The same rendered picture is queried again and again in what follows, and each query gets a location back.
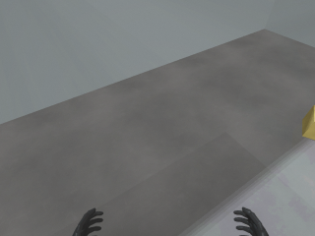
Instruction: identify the robot right hand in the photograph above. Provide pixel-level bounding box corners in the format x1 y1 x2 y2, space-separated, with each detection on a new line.
233 206 269 236

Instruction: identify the carton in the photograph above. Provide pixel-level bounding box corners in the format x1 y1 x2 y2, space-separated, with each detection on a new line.
302 105 315 141

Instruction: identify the robot left hand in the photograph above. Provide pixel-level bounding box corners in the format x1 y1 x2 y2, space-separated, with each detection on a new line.
72 208 103 236

